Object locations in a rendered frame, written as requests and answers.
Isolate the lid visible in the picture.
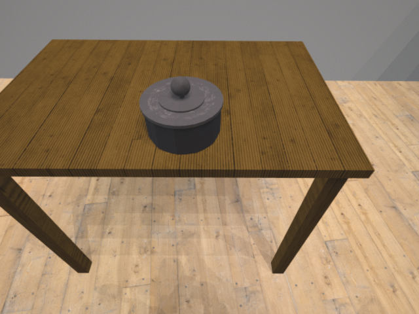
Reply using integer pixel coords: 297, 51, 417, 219
139, 77, 223, 129

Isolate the knob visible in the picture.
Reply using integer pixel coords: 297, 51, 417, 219
171, 76, 191, 97

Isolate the table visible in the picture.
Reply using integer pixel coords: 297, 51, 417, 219
0, 39, 375, 273

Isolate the pot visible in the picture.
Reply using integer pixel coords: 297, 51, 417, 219
145, 111, 221, 154

